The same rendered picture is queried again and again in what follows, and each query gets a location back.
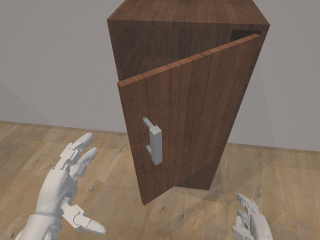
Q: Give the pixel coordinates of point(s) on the robot right hand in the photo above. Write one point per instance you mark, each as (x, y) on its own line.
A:
(256, 226)

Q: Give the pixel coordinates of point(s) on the robot left hand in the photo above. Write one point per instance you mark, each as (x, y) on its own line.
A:
(61, 180)

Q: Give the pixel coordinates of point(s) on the cupboard door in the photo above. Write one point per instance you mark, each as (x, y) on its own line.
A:
(192, 101)

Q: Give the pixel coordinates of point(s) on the handle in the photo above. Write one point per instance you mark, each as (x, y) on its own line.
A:
(155, 148)

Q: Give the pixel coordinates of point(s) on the robot left forearm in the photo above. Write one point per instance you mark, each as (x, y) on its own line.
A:
(41, 226)

